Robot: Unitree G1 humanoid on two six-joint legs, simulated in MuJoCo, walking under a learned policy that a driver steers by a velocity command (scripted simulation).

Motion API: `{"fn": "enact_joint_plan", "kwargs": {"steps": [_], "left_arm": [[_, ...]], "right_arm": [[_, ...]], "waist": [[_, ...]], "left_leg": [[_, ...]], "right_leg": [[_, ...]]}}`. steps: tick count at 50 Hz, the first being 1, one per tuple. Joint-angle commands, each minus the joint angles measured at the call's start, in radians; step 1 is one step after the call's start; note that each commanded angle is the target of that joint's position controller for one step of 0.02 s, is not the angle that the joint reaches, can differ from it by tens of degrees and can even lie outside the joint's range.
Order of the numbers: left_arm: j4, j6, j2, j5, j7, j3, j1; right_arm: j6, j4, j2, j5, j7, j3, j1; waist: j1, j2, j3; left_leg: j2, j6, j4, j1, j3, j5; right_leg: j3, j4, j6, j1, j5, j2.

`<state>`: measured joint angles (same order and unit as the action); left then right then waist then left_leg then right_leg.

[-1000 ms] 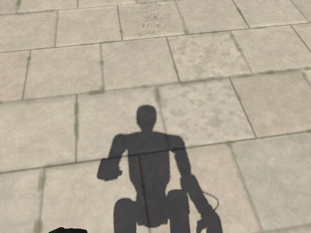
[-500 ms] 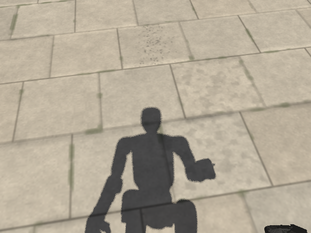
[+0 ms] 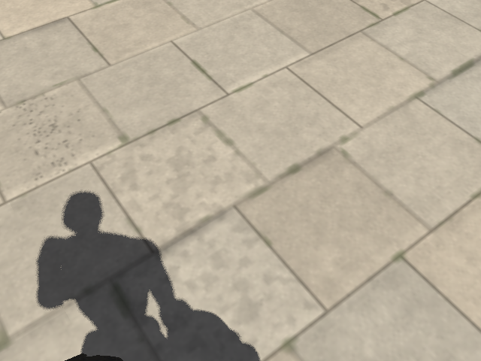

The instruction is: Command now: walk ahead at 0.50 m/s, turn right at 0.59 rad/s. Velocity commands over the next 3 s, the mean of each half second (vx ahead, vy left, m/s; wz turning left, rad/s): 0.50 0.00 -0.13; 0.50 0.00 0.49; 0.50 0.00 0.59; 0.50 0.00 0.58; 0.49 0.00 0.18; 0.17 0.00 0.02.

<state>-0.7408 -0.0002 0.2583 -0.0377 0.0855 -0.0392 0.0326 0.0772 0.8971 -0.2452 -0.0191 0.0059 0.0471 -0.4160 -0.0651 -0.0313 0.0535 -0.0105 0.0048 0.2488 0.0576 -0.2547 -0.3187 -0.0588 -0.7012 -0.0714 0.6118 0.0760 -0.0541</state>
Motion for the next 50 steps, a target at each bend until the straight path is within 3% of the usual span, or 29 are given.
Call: {"fn": "enact_joint_plan", "kwargs": {"steps": [1,3,4,5,6,7,8,9,11,12,15,18,24,26,28,30,31,32,33,34,35,36,37,38,40,42,47,50], "left_arm": [[0.084,0.009,0.057,-0.008,-0.003,-0.009,-0.072],[0.056,0.014,0.082,-0.013,-0.016,-0.024,0.042],[0.007,0.023,0.105,-0.019,-0.028,-0.041,0.196],[-0.037,0.026,0.184,-0.027,-0.047,-0.071,0.363],[-0.012,0.019,0.295,-0.005,-0.061,-0.093,0.319],[-0.001,0.009,0.264,0.014,-0.072,-0.087,0.370],[-0.029,0.010,0.213,0.018,-0.084,-0.073,0.325],[-0.037,0.021,0.155,0.022,-0.086,-0.057,0.279],[-0.042,0.046,0.096,0.023,-0.087,-0.033,0.206],[-0.051,0.059,0.086,0.022,-0.085,-0.028,0.210],[-0.088,0.083,0.113,0.023,-0.080,-0.033,0.254],[-0.115,0.091,0.107,0.022,-0.082,-0.029,0.299],[-0.157,0.103,0.081,0.021,-0.099,-0.010,0.342],[-0.183,0.099,0.080,0.020,-0.110,-0.005,0.384],[-0.198,0.094,0.097,0.015,-0.119,-0.004,0.395],[-0.203,0.088,0.133,0.011,-0.131,-0.009,0.384],[-0.199,0.081,0.151,0.007,-0.136,-0.015,0.367],[-0.189,0.074,0.167,0.003,-0.135,-0.020,0.349],[-0.164,0.074,0.176,0.012,-0.129,-0.022,0.298],[-0.111,0.086,0.076,0.021,-0.109,-0.001,0.341],[-0.077,0.098,0.098,0.014,-0.096,-0.007,0.295],[-0.055,0.111,0.105,0.009,-0.087,-0.003,0.225],[-0.046,0.120,0.112,0.019,-0.083,-0.003,0.215],[-0.053,0.114,0.108,0.016,-0.084,-0.005,0.224],[-0.051,0.072,0.085,-0.010,-0.081,0.002,0.255],[-0.034,0.047,0.068,-0.014,-0.077,0.006,0.240],[0.045,0.043,0.061,-0.004,-0.068,0.015,0.036],[0.078,0.050,0.065,0.004,-0.064,0.021,-0.055]], "right_arm": [[-0.002,-0.035,-0.175,0.000,0.011,0.038,-0.005],[-0.021,-0.026,-0.204,0.001,0.015,0.043,-0.014],[-0.030,-0.034,-0.208,0.005,0.015,0.041,-0.004],[-0.031,-0.064,-0.182,-0.002,0.013,0.032,-0.008],[-0.025,-0.144,-0.070,-0.002,-0.011,0.010,-0.034],[-0.021,-0.155,-0.158,-0.006,-0.010,0.026,0.081],[-0.012,-0.160,-0.139,0.014,-0.014,0.021,0.124],[-0.005,-0.137,-0.121,0.018,-0.013,0.012,0.100],[-0.034,-0.090,-0.105,-0.008,-0.019,0.009,0.028],[-0.050,-0.072,-0.101,-0.012,-0.026,0.010,0.005],[-0.068,-0.073,-0.089,-0.002,-0.042,0.016,0.053],[-0.070,-0.094,-0.089,0.005,-0.042,0.022,0.154],[-0.057,-0.131,-0.057,-0.004,-0.049,0.005,0.295],[-0.054,-0.155,-0.044,-0.009,-0.054,-0.005,0.352],[-0.052,-0.169,-0.044,-0.008,-0.056,-0.009,0.360],[-0.054,-0.155,-0.063,-0.010,-0.049,-0.002,0.289],[-0.053,-0.131,-0.082,-0.013,-0.045,0.006,0.203],[-0.048,-0.096,-0.115,-0.017,-0.041,0.021,0.081],[-0.041,-0.057,-0.159,-0.030,-0.033,0.043,-0.067],[-0.048,-0.052,-0.285,-0.031,-0.017,0.080,-0.106],[-0.055,-0.061,-0.288,0.006,-0.021,0.083,-0.056],[-0.059,-0.067,-0.256,0.021,-0.017,0.078,0.009],[-0.061,-0.074,-0.194,0.018,-0.017,0.063,0.062],[-0.058,-0.077,-0.153,0.015,-0.016,0.051,0.102],[-0.041,-0.080,-0.134,0.020,-0.011,0.041,0.127],[-0.023,-0.073,-0.165,0.021,-0.014,0.049,0.101],[-0.027,-0.067,-0.183,0.023,-0.012,0.057,0.017],[-0.034,-0.067,-0.191,0.015,-0.007,0.062,-0.033]], "waist": [[0.031,0.125,0.024],[0.083,0.136,-0.056],[0.151,0.104,-0.143],[0.214,0.001,-0.261],[0.126,-0.235,-0.325],[0.194,-0.068,-0.335],[0.162,-0.023,-0.203],[0.116,0.015,-0.126],[0.042,0.016,-0.090],[0.034,0.004,-0.090],[0.038,0.002,-0.038],[0.071,-0.006,0.018],[0.104,-0.013,0.051],[0.122,-0.010,0.063],[0.112,-0.022,0.045],[0.071,-0.064,-0.013],[0.029,-0.080,-0.056],[-0.025,-0.080,-0.119],[-0.117,-0.032,-0.187],[-0.070,0.193,-0.272],[-0.046,0.175,-0.323],[-0.030,0.072,-0.171],[0.007,0.014,-0.081],[0.052,-0.028,-0.014],[0.095,0.005,-0.012],[0.100,0.036,-0.025],[0.024,0.092,-0.013],[-0.021,0.106,-0.027]], "left_leg": [[-0.273,-0.106,0.017,-0.006,0.044,0.723],[-0.273,-0.099,0.245,0.023,0.011,0.990],[-0.258,-0.082,0.460,-0.050,-0.012,0.948],[-0.232,-0.049,0.764,-0.258,-0.016,0.629],[-0.040,0.016,1.091,-0.702,0.040,-0.256],[-0.029,0.008,1.152,-0.791,0.228,-0.213],[-0.084,-0.008,1.109,-0.816,0.244,-0.080],[-0.112,-0.016,1.014,-0.747,0.245,-0.029],[-0.139,-0.013,0.912,-0.602,0.260,-0.001],[-0.133,-0.012,0.898,-0.558,0.259,0.009],[-0.114,-0.016,0.843,-0.616,0.276,0.100],[-0.082,-0.019,0.756,-0.729,0.312,0.210],[-0.044,-0.035,0.522,-0.749,0.228,0.351],[-0.031,-0.053,0.448,-0.749,0.177,0.331],[0.010,-0.087,0.384,-0.689,0.126,0.268],[0.072,-0.132,0.376,-0.587,0.082,0.163],[0.096,-0.158,0.369,-0.501,0.081,0.111],[0.111,-0.190,0.331,-0.364,0.109,0.082],[0.061,-0.243,0.232,-0.138,0.210,0.103],[-0.229,-0.382,0.236,0.169,0.631,0.169],[-0.325,-0.487,0.092,0.264,1.015,0.187],[-0.306,-0.443,0.046,0.137,0.862,0.148],[-0.277,-0.395,0.011,-0.005,0.765,0.182],[-0.225,-0.349,-0.010,-0.121,0.677,0.270],[-0.143,-0.312,-0.033,-0.244,0.557,0.380],[-0.103,-0.306,-0.035,-0.277,0.507,0.481],[-0.051,-0.242,-0.020,-0.226,0.496,0.495],[-0.063,-0.228,0.021,-0.139,0.532,0.530]], "right_leg": [[-0.062,0.075,-0.045,-0.078,0.090,0.046],[-0.088,0.112,-0.091,-0.231,0.184,0.123],[-0.080,0.181,-0.122,-0.430,0.158,0.157],[0.131,0.227,-0.173,-0.692,0.278,0.016],[0.659,0.309,-0.300,-0.958,0.292,-0.273],[0.757,0.404,-0.301,-0.941,0.189,-0.305],[0.551,0.404,-0.271,-0.838,0.030,-0.276],[0.441,0.416,-0.233,-0.700,-0.130,-0.230],[0.287,0.463,-0.170,-0.544,-0.235,-0.156],[0.251,0.486,-0.161,-0.503,-0.261,-0.146],[0.170,0.553,-0.131,-0.487,-0.232,-0.126],[0.105,0.590,-0.082,-0.529,-0.209,-0.115],[-0.018,0.589,-0.040,-0.633,-0.370,-0.117],[-0.047,0.560,-0.033,-0.698,-0.474,-0.130],[-0.082,0.481,-0.018,-0.751,-0.702,-0.142],[-0.104,0.333,-0.003,-0.794,-1.014,-0.159],[-0.112,0.206,-0.002,-0.787,-1.092,-0.170],[-0.114,0.029,-0.007,-0.737,-1.042,-0.176],[-0.134,-0.237,-0.005,-0.574,-0.796,-0.142],[-0.135,-0.625,0.032,-0.192,0.028,0.020],[0.072,-0.818,0.037,0.069,0.437,0.141],[0.145,-0.770,0.028,0.150,0.328,0.050],[0.126,-0.679,0.032,0.118,0.255,0.013],[0.117,-0.594,0.044,0.067,0.238,-0.015],[0.105,-0.489,0.083,-0.039,0.231,-0.038],[0.074,-0.410,0.110,-0.052,0.202,-0.036],[0.048,-0.121,0.141,0.009,0.005,-0.024],[0.051,-0.002,0.134,0.018,-0.051,0.005]]}}
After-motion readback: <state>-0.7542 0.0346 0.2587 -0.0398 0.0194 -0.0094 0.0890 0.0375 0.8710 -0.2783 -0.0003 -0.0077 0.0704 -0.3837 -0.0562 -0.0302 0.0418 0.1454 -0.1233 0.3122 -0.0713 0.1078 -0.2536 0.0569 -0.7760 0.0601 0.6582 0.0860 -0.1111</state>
